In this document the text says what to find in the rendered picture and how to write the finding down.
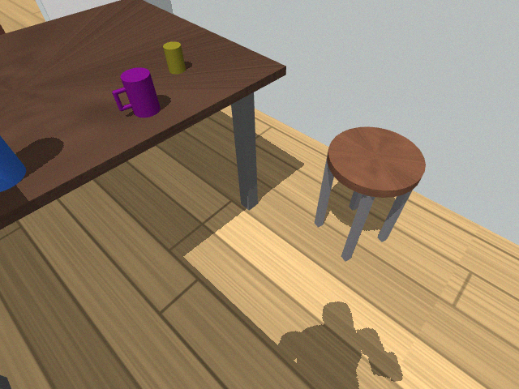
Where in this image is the table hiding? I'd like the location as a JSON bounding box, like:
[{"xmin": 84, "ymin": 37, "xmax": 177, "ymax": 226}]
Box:
[{"xmin": 0, "ymin": 0, "xmax": 286, "ymax": 389}]

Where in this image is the stool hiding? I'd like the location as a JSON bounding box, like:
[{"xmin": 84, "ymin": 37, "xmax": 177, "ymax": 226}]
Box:
[{"xmin": 315, "ymin": 126, "xmax": 426, "ymax": 261}]

